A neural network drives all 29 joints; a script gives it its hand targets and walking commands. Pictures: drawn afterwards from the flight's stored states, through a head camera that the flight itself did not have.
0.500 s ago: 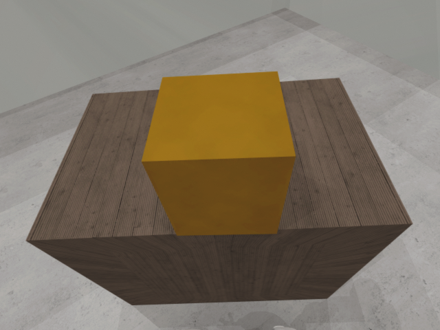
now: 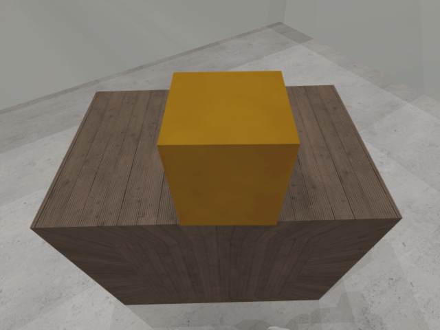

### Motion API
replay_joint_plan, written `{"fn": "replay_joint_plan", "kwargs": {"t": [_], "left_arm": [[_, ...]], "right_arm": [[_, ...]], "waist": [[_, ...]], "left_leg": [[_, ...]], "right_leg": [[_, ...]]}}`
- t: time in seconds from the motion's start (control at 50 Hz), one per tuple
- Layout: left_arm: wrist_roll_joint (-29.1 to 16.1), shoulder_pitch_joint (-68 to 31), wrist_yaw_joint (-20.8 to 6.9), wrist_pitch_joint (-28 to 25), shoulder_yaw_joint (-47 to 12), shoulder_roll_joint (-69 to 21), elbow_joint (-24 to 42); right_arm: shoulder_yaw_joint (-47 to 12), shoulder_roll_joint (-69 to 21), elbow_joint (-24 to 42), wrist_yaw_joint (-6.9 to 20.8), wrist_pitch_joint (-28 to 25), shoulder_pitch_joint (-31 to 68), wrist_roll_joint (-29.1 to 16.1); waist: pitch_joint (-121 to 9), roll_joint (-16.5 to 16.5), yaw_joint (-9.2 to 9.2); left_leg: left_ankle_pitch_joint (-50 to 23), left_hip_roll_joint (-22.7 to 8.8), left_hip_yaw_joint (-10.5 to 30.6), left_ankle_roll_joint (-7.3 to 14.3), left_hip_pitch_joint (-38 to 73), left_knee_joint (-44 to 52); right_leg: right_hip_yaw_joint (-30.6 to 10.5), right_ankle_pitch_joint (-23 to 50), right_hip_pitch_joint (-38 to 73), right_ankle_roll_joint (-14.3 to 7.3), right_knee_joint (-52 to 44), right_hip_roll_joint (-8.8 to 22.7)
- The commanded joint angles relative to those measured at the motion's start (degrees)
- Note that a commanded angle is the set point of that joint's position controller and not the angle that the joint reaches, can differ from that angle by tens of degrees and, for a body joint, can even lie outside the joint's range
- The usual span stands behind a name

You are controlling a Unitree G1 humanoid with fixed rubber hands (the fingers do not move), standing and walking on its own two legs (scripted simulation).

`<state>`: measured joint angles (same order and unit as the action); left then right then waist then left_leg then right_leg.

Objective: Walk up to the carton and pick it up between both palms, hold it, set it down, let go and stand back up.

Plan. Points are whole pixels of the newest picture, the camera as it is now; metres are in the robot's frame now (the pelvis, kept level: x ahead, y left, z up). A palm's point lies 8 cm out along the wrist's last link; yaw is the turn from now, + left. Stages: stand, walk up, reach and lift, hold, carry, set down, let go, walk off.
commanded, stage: walk up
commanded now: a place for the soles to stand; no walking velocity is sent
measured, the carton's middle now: (227, 152) +0.44 +0.02 +0.07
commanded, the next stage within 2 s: reach and lift in 1.60 s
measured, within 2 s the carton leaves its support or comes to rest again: neither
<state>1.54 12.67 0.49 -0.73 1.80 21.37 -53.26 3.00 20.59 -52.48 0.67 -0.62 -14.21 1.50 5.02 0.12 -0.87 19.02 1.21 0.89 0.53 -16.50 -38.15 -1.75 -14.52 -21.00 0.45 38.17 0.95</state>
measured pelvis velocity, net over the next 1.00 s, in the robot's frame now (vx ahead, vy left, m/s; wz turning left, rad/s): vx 0.03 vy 0.01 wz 0.00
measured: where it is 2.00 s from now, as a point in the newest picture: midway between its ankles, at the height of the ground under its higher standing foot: outside the picture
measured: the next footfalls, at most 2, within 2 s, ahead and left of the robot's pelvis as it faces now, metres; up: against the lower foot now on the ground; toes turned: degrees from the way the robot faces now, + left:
none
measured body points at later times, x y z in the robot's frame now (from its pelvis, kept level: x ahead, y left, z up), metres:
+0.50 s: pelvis +0.01 +0.00 +0.00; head +0.03 +0.00 +0.45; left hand +0.09 +0.31 -0.11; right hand +0.08 -0.30 -0.13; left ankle +0.02 +0.12 -0.72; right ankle +0.07 -0.13 -0.72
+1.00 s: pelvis +0.03 +0.01 +0.00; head +0.06 +0.00 +0.45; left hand +0.11 +0.32 -0.12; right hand +0.09 -0.30 -0.13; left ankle +0.02 +0.12 -0.72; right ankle +0.07 -0.13 -0.72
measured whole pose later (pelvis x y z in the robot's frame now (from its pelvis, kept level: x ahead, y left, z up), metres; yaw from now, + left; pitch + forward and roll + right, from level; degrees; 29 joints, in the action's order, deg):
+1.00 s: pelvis +0.03 +0.01 +0.00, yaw +0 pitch -1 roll +0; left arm 1.5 9.8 -0.2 -0.7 1.8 21.4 -53.5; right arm 1.7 21.0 -55.1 0.7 -0.8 -12.5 1.5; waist 5.0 0.1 -0.9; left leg 20.9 1.2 0.9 0.4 -16.4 -37.9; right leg -1.8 -16.6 -21.0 0.9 38.2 1.0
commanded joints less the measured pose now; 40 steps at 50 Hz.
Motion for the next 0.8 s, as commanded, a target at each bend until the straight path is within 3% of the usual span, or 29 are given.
{"fn": "replay_joint_plan", "kwargs": {"t": [0.0, 0.12, 0.3, 0.44, 0.48, 0.52, 0.56, 0.66, 0.72, 0.78], "left_arm": [[-0.26, -8.17, -0.18, -1.27, 2.92, 12.93, 1.28], [-0.53, -7.76, -0.26, -1.15, 2.83, 12.23, 1.51], [-1.14, -7.65, 0.1, -1.16, 2.47, 11.56, 1.74], [-1.15, -8.27, 0.09, -0.71, 2.5, 11.65, 1.27], [-0.44, -8.21, -0.27, -1.0, 2.3, 11.71, 1.18], [-0.14, -8.41, -0.51, -1.04, 2.37, 11.8, 1.03], [-0.02, -8.14, -0.6, -1.16, 2.42, 11.91, 0.95], [-0.29, -8.02, -0.53, -1.5, 2.22, 11.51, 1.13], [-0.63, -7.98, -0.32, -1.71, 2.09, 11.13, 1.16], [-1.04, -7.6, 0.05, -1.74, 2.15, 11.25, 1.36]], "right_arm": [[1.94, 11.92, 0.45, -0.2, -0.53, 3.59, -0.52], [1.73, 12.47, -0.22, -0.27, -0.91, 4.18, -0.48], [1.12, 12.7, 0.0, -0.83, -1.31, 4.86, -1.13], [0.88, 12.81, -0.08, -0.9, -1.09, 5.54, -1.16], [0.83, 12.78, -0.77, -0.64, -1.19, 4.89, -0.69], [1.04, 13.11, -1.07, -0.43, -1.08, 5.15, -0.37], [1.09, 13.0, -1.05, -0.34, -1.08, 5.06, -0.26], [0.98, 12.61, -1.38, -0.38, -1.56, 4.72, -0.26], [0.77, 12.52, -1.37, -0.64, -2.02, 4.55, -0.49], [0.67, 12.75, -1.15, -1.05, -2.18, 4.49, -0.93]], "waist": [[0.24, 2.33, 1.23], [-0.86, 0.85, 0.53], [-5.45, 0.13, 0.29], [-4.66, 0.33, 0.26], [-4.12, 0.41, 0.48], [-1.98, -0.12, 0.59], [-1.54, 0.26, 0.51], [-4.26, -0.35, 0.4], [-7.71, -0.47, 0.41], [-10.47, -0.26, 0.44]], "left_leg": [[8.71, -5.14, 8.66, 3.38, -4.13, 12.59], [5.15, -5.76, 9.39, 3.46, -4.63, 13.19], [-11.37, -6.51, 8.43, 3.18, -1.16, 10.17], [-7.34, -6.69, 9.05, 3.23, -2.23, 11.35], [6.59, -6.13, 9.64, 3.71, -3.58, 14.35], [11.45, -5.85, 10.02, 3.65, -5.42, 15.53], [11.57, -5.68, 9.86, 3.55, -5.68, 15.63], [3.15, -5.91, 9.45, 3.34, -3.07, 14.5], [-9.59, -6.41, 8.55, 3.03, -0.02, 12.0], [-17.67, -6.71, 7.71, 2.74, 1.93, 10.02]], "right_leg": [[-8.94, -17.92, 0.19, -4.41, -15.96, 5.55], [-7.65, -11.71, 3.23, -4.44, -12.82, 5.0], [-5.54, 6.23, 7.4, -4.34, -7.88, 5.22], [-5.7, 1.46, 6.69, -4.23, -9.26, 5.43], [-6.5, -13.06, 6.18, -4.18, -12.74, 4.95], [-6.71, -16.56, 4.89, -4.25, -13.71, 4.48], [-6.89, -17.0, 4.49, -4.18, -14.17, 4.4], [-6.18, -9.2, 7.03, -3.91, -12.21, 4.45], [-4.83, 2.84, 9.74, -3.73, -9.34, 4.78], [-3.97, 12.6, 12.2, -3.71, -6.72, 5.47]]}}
